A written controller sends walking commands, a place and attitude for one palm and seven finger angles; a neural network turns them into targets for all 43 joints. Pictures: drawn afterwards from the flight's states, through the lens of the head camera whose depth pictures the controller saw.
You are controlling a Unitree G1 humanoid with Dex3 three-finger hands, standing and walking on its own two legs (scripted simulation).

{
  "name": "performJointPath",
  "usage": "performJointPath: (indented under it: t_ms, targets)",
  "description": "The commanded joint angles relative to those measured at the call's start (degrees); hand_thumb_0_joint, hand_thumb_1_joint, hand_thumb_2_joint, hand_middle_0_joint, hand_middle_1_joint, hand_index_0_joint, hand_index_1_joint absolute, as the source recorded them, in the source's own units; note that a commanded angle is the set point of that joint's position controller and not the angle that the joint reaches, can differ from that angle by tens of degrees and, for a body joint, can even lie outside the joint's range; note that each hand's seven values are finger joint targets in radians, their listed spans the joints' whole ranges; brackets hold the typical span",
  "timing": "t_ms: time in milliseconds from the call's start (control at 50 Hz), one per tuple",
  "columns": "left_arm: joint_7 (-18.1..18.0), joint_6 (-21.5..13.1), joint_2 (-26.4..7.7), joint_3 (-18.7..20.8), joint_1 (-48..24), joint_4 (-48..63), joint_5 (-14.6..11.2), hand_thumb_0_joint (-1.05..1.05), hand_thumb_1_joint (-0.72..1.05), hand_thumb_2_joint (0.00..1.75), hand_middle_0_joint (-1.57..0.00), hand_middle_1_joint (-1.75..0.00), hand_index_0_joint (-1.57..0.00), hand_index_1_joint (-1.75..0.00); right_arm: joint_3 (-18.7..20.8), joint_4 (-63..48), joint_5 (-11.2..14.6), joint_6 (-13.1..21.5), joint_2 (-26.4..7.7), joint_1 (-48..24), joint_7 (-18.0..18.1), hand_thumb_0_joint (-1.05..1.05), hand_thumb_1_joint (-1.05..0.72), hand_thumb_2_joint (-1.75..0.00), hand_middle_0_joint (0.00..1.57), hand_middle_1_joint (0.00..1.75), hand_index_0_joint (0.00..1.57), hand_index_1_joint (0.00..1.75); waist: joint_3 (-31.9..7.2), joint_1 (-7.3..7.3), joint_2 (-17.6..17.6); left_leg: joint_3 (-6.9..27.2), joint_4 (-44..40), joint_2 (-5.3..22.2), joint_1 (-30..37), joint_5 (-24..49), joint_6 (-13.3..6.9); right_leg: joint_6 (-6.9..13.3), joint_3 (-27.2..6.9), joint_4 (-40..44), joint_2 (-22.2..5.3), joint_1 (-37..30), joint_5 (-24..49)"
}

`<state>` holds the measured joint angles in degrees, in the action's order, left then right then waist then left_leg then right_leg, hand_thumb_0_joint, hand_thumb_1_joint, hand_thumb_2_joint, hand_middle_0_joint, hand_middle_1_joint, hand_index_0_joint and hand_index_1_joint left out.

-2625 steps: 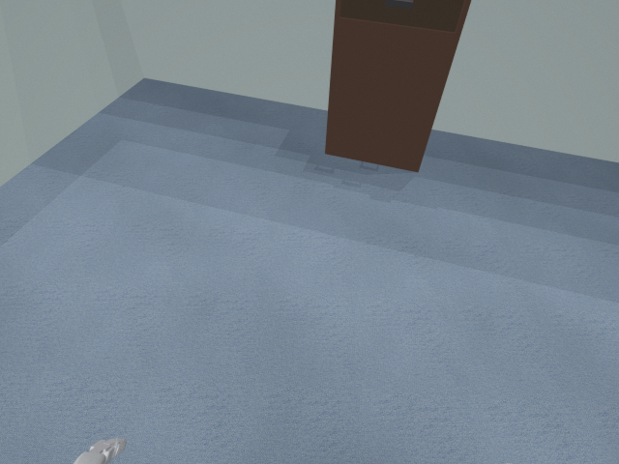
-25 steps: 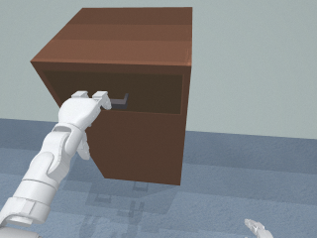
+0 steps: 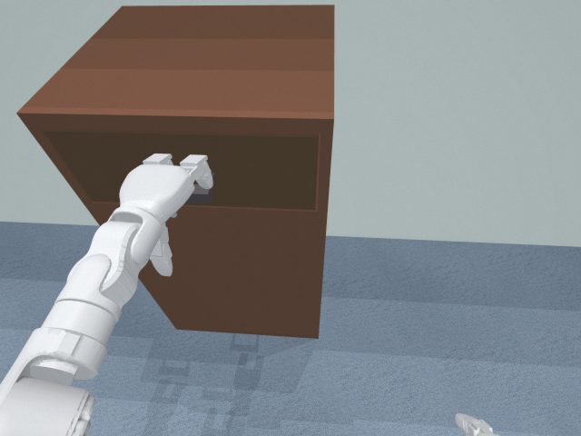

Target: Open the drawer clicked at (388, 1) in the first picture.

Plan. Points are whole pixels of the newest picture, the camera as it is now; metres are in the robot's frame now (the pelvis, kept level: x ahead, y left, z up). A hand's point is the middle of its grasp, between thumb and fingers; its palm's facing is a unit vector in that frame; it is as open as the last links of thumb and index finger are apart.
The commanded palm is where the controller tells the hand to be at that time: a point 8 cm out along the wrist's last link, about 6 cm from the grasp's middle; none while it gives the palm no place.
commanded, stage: move the hooked fingers above the handle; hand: left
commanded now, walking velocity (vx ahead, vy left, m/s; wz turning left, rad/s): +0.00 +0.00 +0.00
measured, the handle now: (185, 184) +0.51 +0.23 +0.03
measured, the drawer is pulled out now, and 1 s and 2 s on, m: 0.00 0.00 0.00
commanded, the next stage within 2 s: none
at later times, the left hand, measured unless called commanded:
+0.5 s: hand (200, 183) +0.47 +0.17 +0.08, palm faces +0.01 -0.07 -1.00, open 13.9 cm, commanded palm +0.45 +0.22 +0.14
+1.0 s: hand (198, 197) +0.44 +0.18 +0.07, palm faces -0.04 -0.06 -1.00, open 13.8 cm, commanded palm +0.44 +0.22 +0.14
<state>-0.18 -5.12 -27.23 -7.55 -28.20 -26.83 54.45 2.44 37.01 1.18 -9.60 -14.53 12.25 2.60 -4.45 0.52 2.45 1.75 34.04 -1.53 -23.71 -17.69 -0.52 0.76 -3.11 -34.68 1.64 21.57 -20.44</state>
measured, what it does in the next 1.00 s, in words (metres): stands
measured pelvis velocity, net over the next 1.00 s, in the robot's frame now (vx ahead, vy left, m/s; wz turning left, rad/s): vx -0.02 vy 0.01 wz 0.00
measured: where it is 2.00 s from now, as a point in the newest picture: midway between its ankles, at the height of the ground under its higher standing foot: outside the picture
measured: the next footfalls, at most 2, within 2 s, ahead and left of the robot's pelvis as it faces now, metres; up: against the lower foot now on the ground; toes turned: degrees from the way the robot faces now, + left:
none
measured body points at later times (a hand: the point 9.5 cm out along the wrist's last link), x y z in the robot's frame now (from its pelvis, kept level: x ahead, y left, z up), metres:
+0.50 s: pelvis -0.01 +0.00 -0.01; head +0.05 -0.01 +0.44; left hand +0.46 +0.18 +0.13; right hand +0.05 -0.27 -0.14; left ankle -0.01 +0.12 -0.73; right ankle -0.04 -0.11 -0.73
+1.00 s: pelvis -0.02 +0.01 -0.01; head +0.03 +0.02 +0.44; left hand +0.44 +0.18 +0.13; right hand +0.04 -0.27 -0.13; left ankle -0.01 +0.12 -0.73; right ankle -0.04 -0.11 -0.73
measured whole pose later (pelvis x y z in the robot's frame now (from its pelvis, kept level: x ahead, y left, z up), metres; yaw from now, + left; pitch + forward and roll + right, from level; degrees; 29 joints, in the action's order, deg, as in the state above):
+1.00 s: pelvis -0.02 +0.01 -0.01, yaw +0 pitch +12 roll -1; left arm -6.4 -10.2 -26.4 -9.6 -46.2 -47.9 58.4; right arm 3.5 38.5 1.1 -7.2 -15.2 16.8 3.2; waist -5.2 -4.3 0.7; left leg 1.9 39.3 -1.7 -33.4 -17.4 -1.2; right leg -0.2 -2.7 -38.3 1.6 30.4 -19.6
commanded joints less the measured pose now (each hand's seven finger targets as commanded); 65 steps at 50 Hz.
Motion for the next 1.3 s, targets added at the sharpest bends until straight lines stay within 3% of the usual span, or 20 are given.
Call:
performJointPath:
  t_ms: [0,100,160,200,280,400,480,500,580,620,680,720,780,880,920,980,1060,1120,1200,1280]
  targets:
    - [-7.0,-0.4,-18.6,13.5,-27.0,5.1,0.9,0.0,-0.5,0.3,-0.3,-1.2,-0.3,-1.2,1.8,-5.6,0.0,1.6,-6.4,-0.3,0.3,0.0,-0.9,-0.9,0.2,0.3,0.2,0.3,-17.7,0.55,-1.7,-3.0,0.2,-0.9,7.6,23.8,-1.6,1.7,2.5,1.5,0.1,-5.2,25.9]
    - [-9.7,3.7,-17.5,10.9,-30.0,-1.5,3.9,0.0,-0.5,0.3,-0.3,-1.2,-0.3,-1.2,2.2,-5.3,0.0,1.3,-7.0,0.7,-0.2,0.0,-0.9,-0.9,0.2,0.3,0.2,0.3,-20.8,-0.18,-0.3,-4.0,0.8,-0.7,6.7,23.5,-1.4,1.7,2.3,0.9,0.3,-4.6,25.8]
    - [-7.6,5.3,-11.1,4.0,-33.1,-3.0,3.7,0.0,-0.5,0.3,-0.3,-1.2,-0.3,-1.2,2.9,-5.4,0.3,1.0,-7.4,2.0,-0.2,0.0,-0.9,-0.9,0.2,0.3,0.2,0.3,-21.6,-2.96,-1.9,-4.0,1.3,-0.4,8.3,23.1,-1.8,1.3,2.5,1.4,0.3,-2.9,25.9]
    - [-5.4,4.9,-8.3,0.9,-35.1,-3.6,2.3,0.0,-0.5,0.3,-0.3,-1.2,-0.3,-1.2,3.1,-5.3,0.4,1.1,-7.6,2.9,0.1,0.0,-0.9,-0.9,0.2,0.3,0.2,0.3,-20.4,-4.72,-3.2,-3.8,1.4,-0.3,9.0,21.0,-2.2,1.0,2.3,2.4,0.2,-1.6,24.4]
    - [-3.4,0.4,-8.0,-0.2,-42.0,-2.2,1.1,0.0,-0.5,0.3,-0.3,-1.2,-0.3,-1.2,3.2,-4.6,-0.1,1.3,-7.6,4.5,1.0,0.0,-0.9,-0.9,0.2,0.3,0.2,0.3,-19.6,-6.48,-3.3,-2.8,1.9,-0.7,9.2,19.2,-2.5,1.0,2.0,2.5,0.1,0.5,22.4]
    - [-10.5,-2.5,-22.5,13.4,-45.1,-9.3,3.7,0.0,-0.5,0.3,-0.3,-1.2,-0.3,-1.2,2.8,-3.0,-0.2,1.5,-7.6,7.5,0.9,0.0,-0.9,-0.9,0.2,0.3,0.2,0.3,-22.5,-3.56,-1.5,-2.5,3.1,-0.9,3.0,19.6,-2.0,1.5,1.8,-0.4,0.4,0.0,22.3]
    - [-15.7,2.8,-25.6,16.6,-41.4,-16.1,6.7,0.0,-0.5,0.3,-0.3,-1.2,-0.3,-1.2,2.6,-3.5,-0.7,1.2,-7.5,6.9,0.1,0.0,-0.9,-0.9,0.2,0.3,0.2,0.3,-24.8,-0.93,1.3,-3.9,3.3,-0.9,0.0,21.4,-1.2,1.9,2.5,-1.9,1.0,-1.8,23.0]
    - [-16.0,4.3,-24.2,14.7,-41.3,-16.7,7.5,0.0,-0.5,0.3,-0.3,-1.2,-0.3,-1.2,2.6,-3.8,-0.8,1.0,-7.5,7.1,-0.2,0.0,-0.9,-0.9,0.2,0.3,0.2,0.3,-26.1,-1.0,2.8,-4.3,3.1,-0.6,0.4,22.4,-1.0,1.8,2.6,-2.2,0.9,-2.0,24.1]
    - [-16.6,7.5,-27.1,17.1,-40.1,-16.4,7.6,0.0,-0.5,0.3,-0.3,-1.2,-0.3,-1.2,2.7,-4.3,-0.5,-0.1,-7.9,6.4,0.0,0.0,-0.9,-0.9,0.2,0.3,0.2,0.3,-28.0,-0.55,-3.2,-5.0,2.4,-0.6,-0.2,22.8,-1.6,1.3,2.0,-1.0,0.9,-7.3,27.2]
    - [-15.3,8.5,-25.4,15.6,-38.1,-17.4,6.4,0.0,-0.5,0.3,-0.3,-1.2,-0.3,-1.2,2.7,-4.8,0.2,-0.1,-8.0,6.0,0.5,0.0,-0.9,-0.9,0.2,0.3,0.2,0.3,-26.4,-1.07,-5.0,-5.4,1.2,-0.6,-0.4,19.6,-2.0,0.8,1.7,0.5,0.6,-8.3,26.0]
    - [-11.2,7.6,-21.2,11.3,-38.7,-18.0,5.0,0.0,-0.5,0.3,-0.3,-1.2,-0.3,-1.2,3.1,-5.2,0.8,0.5,-8.8,6.2,1.4,0.0,-0.9,-0.9,0.2,0.3,0.2,0.3,-22.6,-3.84,-6.8,-5.3,0.1,-0.1,1.1,16.7,-2.7,0.4,1.5,2.7,0.3,-6.2,23.2]
    - [-8.0,5.8,-12.4,3.0,-40.2,-16.0,4.1,0.0,-0.5,0.3,-0.3,-1.2,-0.3,-1.2,3.3,-5.0,1.1,1.2,-8.8,6.6,1.7,0.0,-0.9,-0.9,0.2,0.3,0.2,0.3,-18.1,-6.31,-4.5,-4.8,-0.4,0.2,4.0,14.0,-2.9,0.4,1.8,4.3,0.5,-0.7,19.0]
    - [-4.1,1.3,-4.1,-4.5,-44.8,-11.2,2.7,0.0,-0.5,0.3,-0.3,-1.2,-0.3,-1.2,3.6,-4.4,0.6,2.4,-8.1,7.6,1.9,0.0,-0.9,-0.9,0.2,0.3,0.2,0.3,-14.6,-9.21,-3.2,-3.3,0.0,0.6,8.4,12.5,-3.0,0.7,2.1,5.4,0.7,5.8,13.5]
    - [-5.4,-4.9,-7.2,-1.4,-51.4,-7.3,1.7,0.0,-0.5,0.3,-0.3,-1.2,-0.3,-1.2,3.6,-2.4,-0.1,3.7,-8.0,9.4,1.7,0.0,-0.9,-0.9,0.2,0.3,0.2,0.3,-15.7,-8.98,1.8,-1.1,1.1,0.2,10.2,11.2,-2.1,1.5,2.8,3.2,0.8,11.2,9.5]
    - [-9.2,-5.3,-14.1,5.4,-52.1,-8.0,3.2,0.0,-0.5,0.3,-0.3,-1.2,-0.3,-1.2,3.7,-2.1,-0.2,3.8,-8.3,9.6,1.2,0.0,-0.9,-0.9,0.2,0.3,0.2,0.3,-18.9,-6.97,3.0,-0.5,1.8,0.2,9.3,11.8,-1.5,2.0,3.1,1.4,1.2,11.3,9.3]
    - [-15.9,-2.4,-23.0,13.8,-52.6,-12.0,5.4,0.0,-0.5,0.3,-0.3,-1.2,-0.3,-1.2,2.8,-2.4,-0.7,3.7,-8.4,9.3,0.6,0.0,-0.9,-0.9,0.2,0.3,0.2,0.3,-23.1,-4.28,3.1,-0.8,2.4,-0.2,4.5,13.1,-1.1,2.3,3.6,-0.8,1.5,8.5,9.8]
    - [-20.6,7.6,-24.1,12.8,-50.0,-20.5,8.4,0.0,-0.5,0.3,-0.3,-1.2,-0.3,-1.2,1.7,-3.0,-0.8,2.7,-8.1,6.7,0.2,0.0,-0.9,-0.9,0.2,0.3,0.2,0.3,-24.4,-2.83,3.4,-3.4,2.6,-0.1,0.3,15.0,-0.7,1.8,3.8,-1.5,1.3,4.6,13.3]
    - [-18.5,12.6,-26.8,13.8,-48.1,-23.9,9.1,0.0,-0.5,0.3,-0.3,-1.2,-0.3,-1.2,1.6,-3.3,-0.3,1.2,-8.6,6.8,0.4,0.0,-0.9,-0.9,0.2,0.3,0.2,0.3,-27.8,-2.13,-1.9,-4.3,2.4,0.1,-0.4,18.0,-1.0,1.2,3.4,-1.3,1.2,-0.7,18.3]
    - [-14.8,15.9,-26.0,11.7,-45.4,-29.3,7.1,0.0,-0.5,0.3,-0.3,-1.2,-0.3,-1.2,0.7,-3.5,0.9,-0.3,-8.7,5.1,2.2,0.0,-0.9,-0.9,0.2,0.3,0.2,0.3,-21.7,-2.77,-8.1,-5.4,0.0,-0.1,-3.4,12.5,-1.6,0.3,2.3,2.0,0.4,-3.2,16.5]
    - [-9.7,12.8,-28.2,12.5,-43.1,-29.2,5.1,0.0,-0.5,0.3,-0.3,-1.2,-0.3,-1.2,0.0,-5.0,1.6,-0.2,-8.9,4.5,4.4,0.0,-0.9,-0.9,0.2,0.3,0.2,0.3,-18.7,-2.77,-11.7,-5.7,-1.6,0.0,-4.5,8.9,-2.3,-0.2,1.2,4.2,-0.6,-6.0,14.9]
